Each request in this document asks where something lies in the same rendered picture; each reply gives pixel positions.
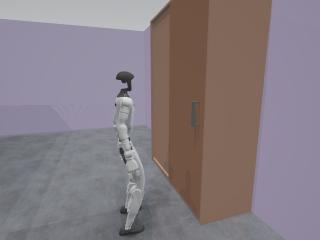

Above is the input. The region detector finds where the left robot forearm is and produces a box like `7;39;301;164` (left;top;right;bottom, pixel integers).
114;123;119;142

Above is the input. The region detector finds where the right robot hand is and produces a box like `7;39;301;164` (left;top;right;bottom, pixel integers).
126;159;141;183

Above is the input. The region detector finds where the right robot shin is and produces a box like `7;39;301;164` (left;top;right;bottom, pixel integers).
125;189;145;230

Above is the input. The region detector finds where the left robot upper arm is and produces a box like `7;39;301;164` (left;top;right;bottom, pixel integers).
113;111;116;124

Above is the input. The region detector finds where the wardrobe door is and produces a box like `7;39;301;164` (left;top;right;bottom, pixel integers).
153;8;170;174
168;0;209;218

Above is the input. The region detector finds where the handle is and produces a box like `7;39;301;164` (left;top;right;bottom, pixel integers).
191;101;200;127

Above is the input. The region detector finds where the right robot thigh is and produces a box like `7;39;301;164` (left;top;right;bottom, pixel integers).
121;150;145;196

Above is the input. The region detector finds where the right robot forearm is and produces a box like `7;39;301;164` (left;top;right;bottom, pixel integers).
118;125;134;161

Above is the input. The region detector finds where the right robot upper arm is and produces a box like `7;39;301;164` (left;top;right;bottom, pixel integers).
116;97;132;132

